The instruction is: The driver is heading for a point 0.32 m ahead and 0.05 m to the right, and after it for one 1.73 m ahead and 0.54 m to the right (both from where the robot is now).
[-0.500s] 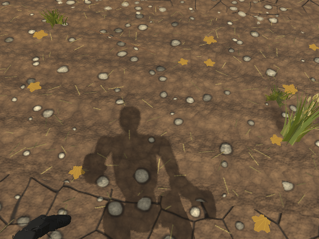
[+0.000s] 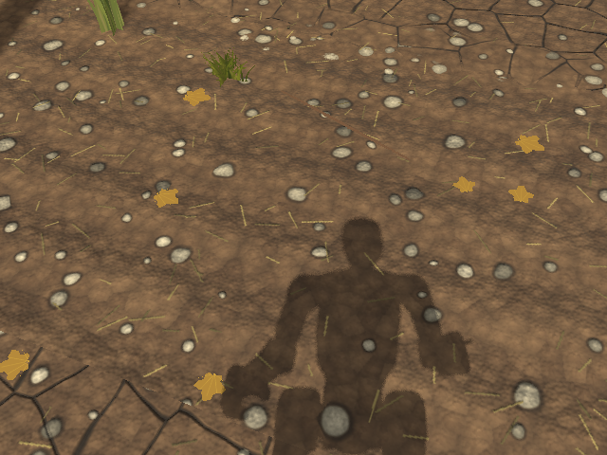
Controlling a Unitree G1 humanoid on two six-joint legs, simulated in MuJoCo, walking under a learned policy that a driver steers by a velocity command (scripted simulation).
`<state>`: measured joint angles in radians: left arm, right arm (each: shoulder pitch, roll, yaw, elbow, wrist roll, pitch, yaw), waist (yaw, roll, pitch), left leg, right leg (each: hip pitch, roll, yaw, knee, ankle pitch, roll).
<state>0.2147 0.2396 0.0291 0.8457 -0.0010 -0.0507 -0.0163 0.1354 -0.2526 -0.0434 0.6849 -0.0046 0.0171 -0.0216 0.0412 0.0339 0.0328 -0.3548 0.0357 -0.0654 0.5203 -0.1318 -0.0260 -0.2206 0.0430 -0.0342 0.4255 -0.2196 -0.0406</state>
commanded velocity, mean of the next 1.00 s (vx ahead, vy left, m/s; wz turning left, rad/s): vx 0.14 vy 0.00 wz -0.08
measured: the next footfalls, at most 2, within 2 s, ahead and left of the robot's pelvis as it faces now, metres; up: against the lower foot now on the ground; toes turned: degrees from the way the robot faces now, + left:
right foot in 1.10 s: +0.30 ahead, -0.10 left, +0.00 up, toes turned -12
left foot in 1.54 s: +0.35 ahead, +0.10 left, +0.00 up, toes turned -34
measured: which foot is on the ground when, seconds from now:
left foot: down 0.00-1.00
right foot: down 0.00-0.70, up 0.72-1.00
